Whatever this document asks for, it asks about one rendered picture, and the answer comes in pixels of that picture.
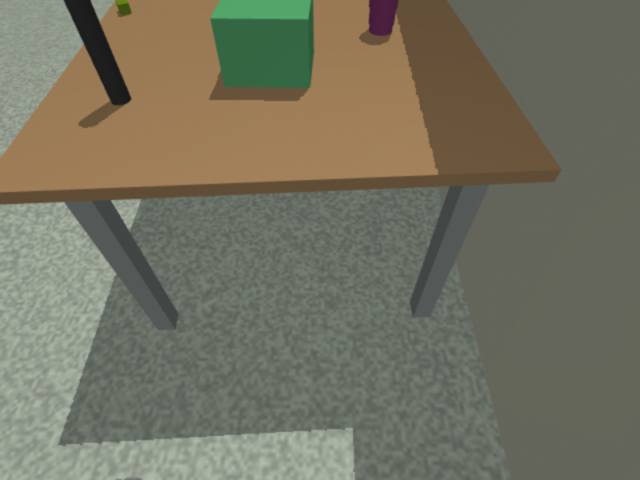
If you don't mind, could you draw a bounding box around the table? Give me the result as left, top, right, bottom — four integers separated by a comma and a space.
0, 0, 561, 330

